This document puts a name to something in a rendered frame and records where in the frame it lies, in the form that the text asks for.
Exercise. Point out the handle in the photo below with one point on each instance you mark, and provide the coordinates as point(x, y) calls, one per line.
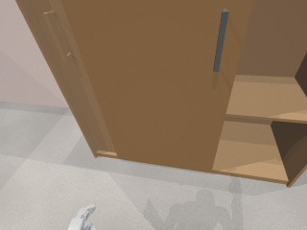
point(220, 43)
point(55, 35)

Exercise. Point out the left robot hand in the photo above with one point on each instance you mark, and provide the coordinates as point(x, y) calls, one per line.
point(77, 223)

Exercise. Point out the wardrobe door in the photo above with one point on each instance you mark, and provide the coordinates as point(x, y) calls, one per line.
point(74, 71)
point(151, 66)

